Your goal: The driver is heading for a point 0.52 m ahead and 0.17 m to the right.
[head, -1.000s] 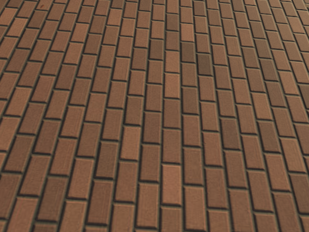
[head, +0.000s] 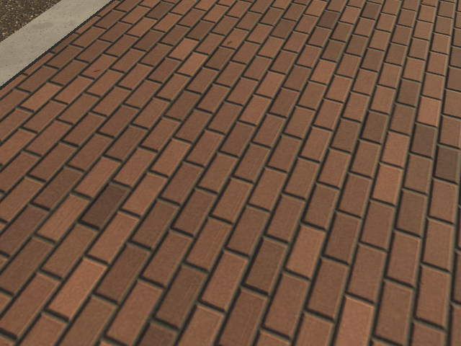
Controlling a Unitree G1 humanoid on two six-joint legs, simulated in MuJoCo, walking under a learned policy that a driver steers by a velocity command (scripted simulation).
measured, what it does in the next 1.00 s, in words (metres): walks ahead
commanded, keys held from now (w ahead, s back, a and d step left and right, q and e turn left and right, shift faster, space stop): no key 0.36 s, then w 0.64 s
